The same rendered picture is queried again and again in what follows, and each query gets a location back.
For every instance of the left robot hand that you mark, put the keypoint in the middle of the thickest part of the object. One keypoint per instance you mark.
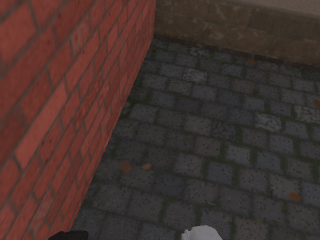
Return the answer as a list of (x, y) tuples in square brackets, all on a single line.
[(71, 235)]

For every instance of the right robot thigh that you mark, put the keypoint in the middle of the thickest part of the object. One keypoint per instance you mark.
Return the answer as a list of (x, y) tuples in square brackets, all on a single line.
[(203, 232)]

